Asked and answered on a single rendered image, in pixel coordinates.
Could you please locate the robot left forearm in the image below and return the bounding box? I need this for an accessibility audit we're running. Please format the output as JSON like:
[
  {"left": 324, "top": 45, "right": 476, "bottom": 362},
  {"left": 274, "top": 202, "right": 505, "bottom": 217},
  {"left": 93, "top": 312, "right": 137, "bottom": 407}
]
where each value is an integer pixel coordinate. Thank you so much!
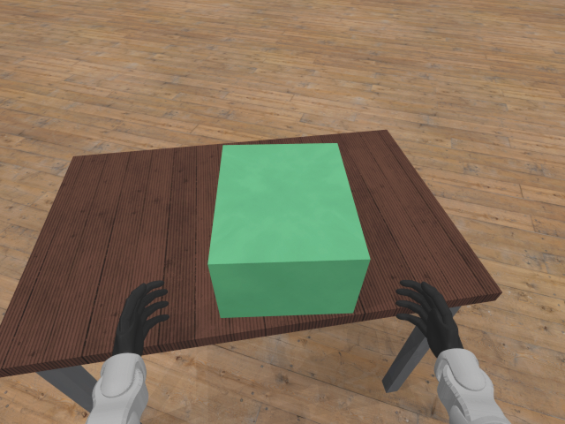
[{"left": 85, "top": 353, "right": 148, "bottom": 424}]

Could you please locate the table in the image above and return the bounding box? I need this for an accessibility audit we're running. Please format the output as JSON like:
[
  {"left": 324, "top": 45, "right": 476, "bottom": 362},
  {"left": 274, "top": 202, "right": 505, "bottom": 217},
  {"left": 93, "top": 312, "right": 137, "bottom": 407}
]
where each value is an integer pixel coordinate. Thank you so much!
[{"left": 0, "top": 130, "right": 502, "bottom": 424}]

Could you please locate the left robot hand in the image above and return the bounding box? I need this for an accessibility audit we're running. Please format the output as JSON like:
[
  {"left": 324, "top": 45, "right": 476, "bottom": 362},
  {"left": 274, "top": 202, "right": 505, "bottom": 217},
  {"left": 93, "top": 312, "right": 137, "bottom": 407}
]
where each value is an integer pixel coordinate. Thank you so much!
[{"left": 112, "top": 280, "right": 170, "bottom": 357}]

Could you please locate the robot right forearm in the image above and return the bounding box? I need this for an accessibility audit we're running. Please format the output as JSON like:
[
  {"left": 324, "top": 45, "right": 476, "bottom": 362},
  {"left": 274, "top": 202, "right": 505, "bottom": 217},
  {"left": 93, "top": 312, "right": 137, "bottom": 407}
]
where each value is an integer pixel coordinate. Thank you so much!
[{"left": 434, "top": 348, "right": 511, "bottom": 424}]

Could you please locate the right robot hand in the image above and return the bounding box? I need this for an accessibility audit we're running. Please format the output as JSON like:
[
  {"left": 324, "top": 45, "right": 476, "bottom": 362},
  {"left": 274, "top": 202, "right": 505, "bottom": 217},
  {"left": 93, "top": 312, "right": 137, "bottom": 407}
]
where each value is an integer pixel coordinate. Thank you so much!
[{"left": 395, "top": 280, "right": 463, "bottom": 358}]

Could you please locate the carton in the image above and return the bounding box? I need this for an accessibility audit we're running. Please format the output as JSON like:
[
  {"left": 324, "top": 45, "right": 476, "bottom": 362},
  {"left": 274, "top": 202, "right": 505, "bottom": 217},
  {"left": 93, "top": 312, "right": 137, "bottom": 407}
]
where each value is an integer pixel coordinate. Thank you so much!
[{"left": 207, "top": 143, "right": 371, "bottom": 318}]

